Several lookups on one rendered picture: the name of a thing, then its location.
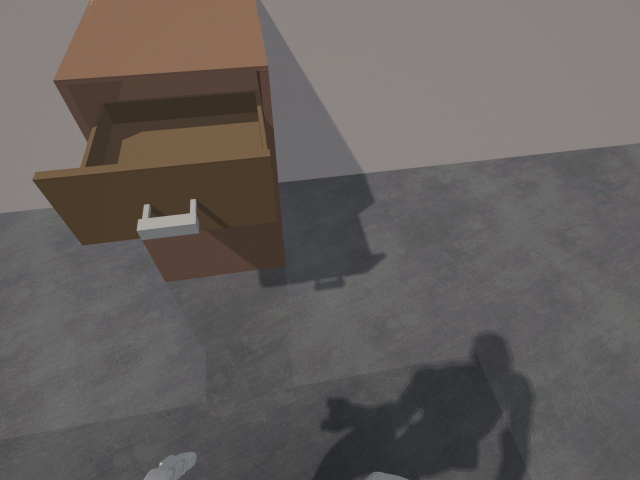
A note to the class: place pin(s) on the handle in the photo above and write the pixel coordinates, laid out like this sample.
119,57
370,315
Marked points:
168,226

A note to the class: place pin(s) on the drawer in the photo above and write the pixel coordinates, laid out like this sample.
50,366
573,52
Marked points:
164,151

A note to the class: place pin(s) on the robot left hand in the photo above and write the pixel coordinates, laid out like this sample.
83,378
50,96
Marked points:
173,467

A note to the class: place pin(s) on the cabinet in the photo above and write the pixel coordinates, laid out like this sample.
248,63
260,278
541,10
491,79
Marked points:
134,49

